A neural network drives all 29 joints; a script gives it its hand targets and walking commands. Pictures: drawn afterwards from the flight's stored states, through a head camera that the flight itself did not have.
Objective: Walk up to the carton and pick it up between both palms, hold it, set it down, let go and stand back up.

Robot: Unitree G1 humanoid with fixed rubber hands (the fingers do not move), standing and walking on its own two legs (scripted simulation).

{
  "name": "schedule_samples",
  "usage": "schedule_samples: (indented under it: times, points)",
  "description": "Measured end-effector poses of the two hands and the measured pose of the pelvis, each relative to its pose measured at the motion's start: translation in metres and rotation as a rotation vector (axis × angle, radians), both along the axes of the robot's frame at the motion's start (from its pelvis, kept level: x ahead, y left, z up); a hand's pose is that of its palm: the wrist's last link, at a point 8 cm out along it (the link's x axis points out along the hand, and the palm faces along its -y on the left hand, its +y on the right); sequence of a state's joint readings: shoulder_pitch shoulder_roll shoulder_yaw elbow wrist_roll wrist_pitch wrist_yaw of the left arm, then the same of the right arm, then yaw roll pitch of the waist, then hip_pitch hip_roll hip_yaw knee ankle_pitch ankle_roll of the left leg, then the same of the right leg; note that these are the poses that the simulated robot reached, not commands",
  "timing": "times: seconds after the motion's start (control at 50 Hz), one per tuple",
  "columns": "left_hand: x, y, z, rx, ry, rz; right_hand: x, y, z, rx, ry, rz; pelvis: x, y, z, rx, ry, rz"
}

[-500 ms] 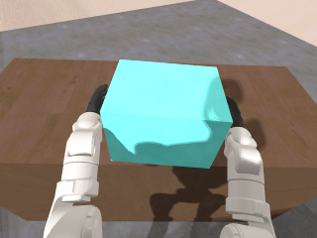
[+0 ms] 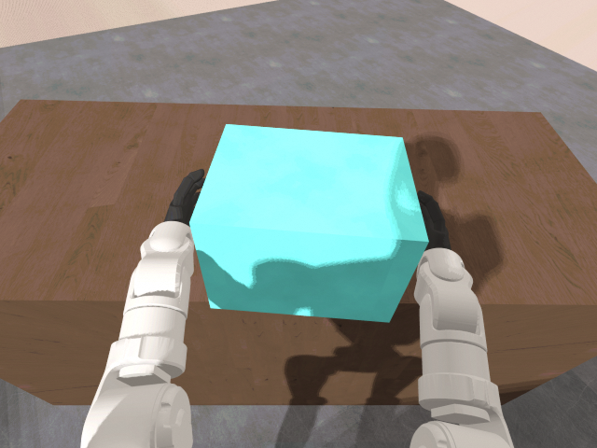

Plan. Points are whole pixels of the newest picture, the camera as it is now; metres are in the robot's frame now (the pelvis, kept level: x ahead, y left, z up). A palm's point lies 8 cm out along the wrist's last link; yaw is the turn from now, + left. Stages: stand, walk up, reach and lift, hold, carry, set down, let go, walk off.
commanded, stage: set down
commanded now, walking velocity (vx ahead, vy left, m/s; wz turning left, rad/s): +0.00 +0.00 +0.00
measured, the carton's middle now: (307, 222) +0.40 +0.00 +0.08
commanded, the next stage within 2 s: none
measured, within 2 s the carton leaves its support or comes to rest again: rests again in 1.38 s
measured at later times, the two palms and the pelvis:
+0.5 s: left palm (177, 233) +0.40 +0.19 +0.06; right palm (412, 257) +0.37 -0.16 +0.06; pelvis +0.02 +0.01 +0.00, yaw +0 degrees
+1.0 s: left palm (180, 237) +0.39 +0.18 +0.06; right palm (417, 261) +0.36 -0.16 +0.05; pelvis +0.01 +0.01 +0.00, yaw +0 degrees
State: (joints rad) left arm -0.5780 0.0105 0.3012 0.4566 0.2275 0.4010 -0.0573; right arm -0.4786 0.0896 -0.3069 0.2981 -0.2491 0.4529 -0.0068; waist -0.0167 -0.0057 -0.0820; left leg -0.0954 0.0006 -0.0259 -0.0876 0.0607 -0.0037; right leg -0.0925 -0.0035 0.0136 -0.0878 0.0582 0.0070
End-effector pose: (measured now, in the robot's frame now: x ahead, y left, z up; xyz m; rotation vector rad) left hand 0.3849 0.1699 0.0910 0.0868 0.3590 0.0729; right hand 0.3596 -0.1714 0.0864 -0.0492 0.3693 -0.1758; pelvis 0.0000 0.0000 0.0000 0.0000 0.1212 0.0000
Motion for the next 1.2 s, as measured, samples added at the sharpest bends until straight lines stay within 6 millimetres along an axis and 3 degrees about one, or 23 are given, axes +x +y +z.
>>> schedule_samples:
  times: [0.16,0.4,0.62,0.94,1.2]
  points:
    - [0.004,-0.001,-0.021,-0.003,0.011,-0.020,-0.003,0.000,-0.021,0.001,0.011,-0.018,0.002,0.000,-0.001,0.000,0.040,-0.001]
    - [0.011,0.010,-0.027,-0.011,-0.041,-0.017,0.007,0.010,-0.023,-0.001,-0.042,-0.016,0.013,0.007,-0.001,0.000,0.071,0.000]
    - [0.008,0.020,-0.045,-0.015,0.008,-0.003,0.007,0.020,-0.041,0.008,0.005,-0.009,0.019,0.013,-0.001,0.001,0.083,0.008]
    - [0.006,0.012,-0.033,-0.007,-0.021,0.004,0.006,0.012,-0.033,0.005,-0.024,-0.001,0.014,0.009,-0.001,0.001,0.081,0.003]
    - [0.002,0.003,-0.051,-0.004,0.013,-0.008,0.000,0.003,-0.051,0.006,0.007,-0.007,0.012,0.000,-0.002,0.001,0.105,-0.003]
